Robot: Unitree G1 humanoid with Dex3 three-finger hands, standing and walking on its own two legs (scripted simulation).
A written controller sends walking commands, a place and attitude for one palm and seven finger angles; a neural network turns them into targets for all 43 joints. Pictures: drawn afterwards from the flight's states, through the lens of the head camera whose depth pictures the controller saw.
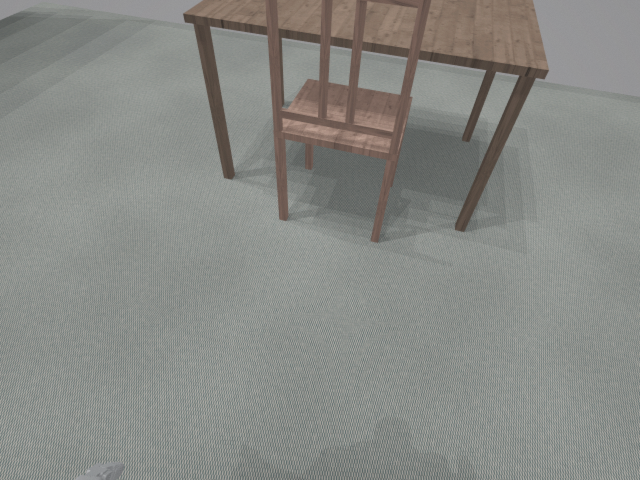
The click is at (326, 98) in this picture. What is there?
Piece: chair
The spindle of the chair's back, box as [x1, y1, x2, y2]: [318, 0, 332, 118]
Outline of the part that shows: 332,0 322,0 321,8 318,117 325,118 326,116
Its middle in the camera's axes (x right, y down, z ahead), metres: +0.01 -0.53 +1.16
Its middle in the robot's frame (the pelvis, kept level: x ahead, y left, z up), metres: +1.22 +0.04 -0.05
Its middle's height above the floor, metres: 0.72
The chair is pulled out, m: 0.00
